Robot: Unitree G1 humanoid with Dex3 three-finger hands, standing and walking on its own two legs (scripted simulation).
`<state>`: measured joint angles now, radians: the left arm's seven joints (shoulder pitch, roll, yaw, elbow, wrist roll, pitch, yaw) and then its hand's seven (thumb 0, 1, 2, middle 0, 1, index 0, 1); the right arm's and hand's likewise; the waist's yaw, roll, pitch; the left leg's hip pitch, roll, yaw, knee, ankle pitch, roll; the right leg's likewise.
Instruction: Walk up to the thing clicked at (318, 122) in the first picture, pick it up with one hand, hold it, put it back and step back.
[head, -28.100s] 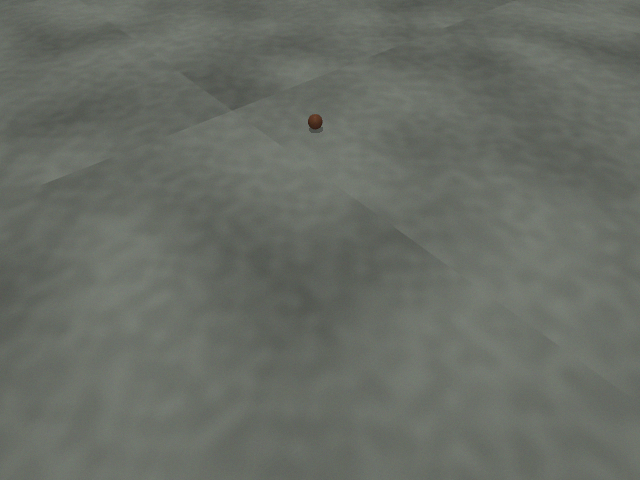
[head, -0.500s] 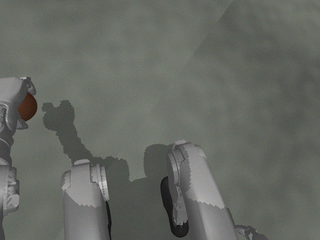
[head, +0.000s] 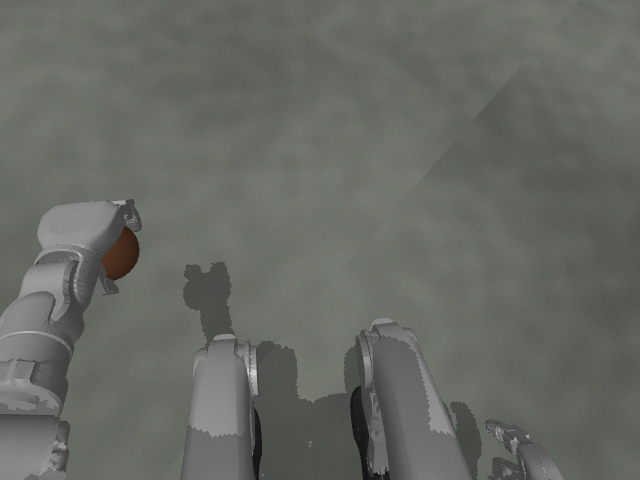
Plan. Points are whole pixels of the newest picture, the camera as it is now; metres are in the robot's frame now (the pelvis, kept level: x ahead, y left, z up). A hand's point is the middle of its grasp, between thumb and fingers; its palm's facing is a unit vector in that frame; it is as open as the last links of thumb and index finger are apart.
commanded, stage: lift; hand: left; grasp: from above
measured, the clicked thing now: (104, 250) +0.44 +0.28 -0.12
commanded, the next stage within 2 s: hold in 0.98 s
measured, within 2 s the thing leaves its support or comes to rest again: neither
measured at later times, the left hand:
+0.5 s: hand (25, 228) +0.37 +0.24 +0.11, palm faces -0.43 -0.08 -0.90, open 10.4 cm
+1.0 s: hand out of the picture +0.39 +0.22 +0.20, palm faces -0.44 -0.10 -0.89, open 10.5 cm
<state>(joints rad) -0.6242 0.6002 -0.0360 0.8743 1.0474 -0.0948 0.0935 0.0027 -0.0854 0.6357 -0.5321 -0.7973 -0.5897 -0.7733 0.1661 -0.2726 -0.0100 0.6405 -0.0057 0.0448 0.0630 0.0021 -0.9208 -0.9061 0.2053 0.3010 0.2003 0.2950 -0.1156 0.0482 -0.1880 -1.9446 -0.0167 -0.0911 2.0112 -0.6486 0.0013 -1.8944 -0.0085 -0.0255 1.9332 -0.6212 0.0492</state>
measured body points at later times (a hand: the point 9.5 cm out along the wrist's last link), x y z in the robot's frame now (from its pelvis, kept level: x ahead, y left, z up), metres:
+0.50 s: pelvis +0.03 -0.01 +0.18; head +0.12 +0.00 +0.62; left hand +0.39 +0.24 +0.16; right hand +0.14 -0.27 +0.06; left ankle +0.08 +0.12 -0.42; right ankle +0.10 -0.14 -0.42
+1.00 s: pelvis +0.07 -0.01 +0.27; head +0.12 -0.01 +0.72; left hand +0.40 +0.22 +0.25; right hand +0.16 -0.27 +0.15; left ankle +0.08 +0.12 -0.42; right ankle +0.10 -0.14 -0.42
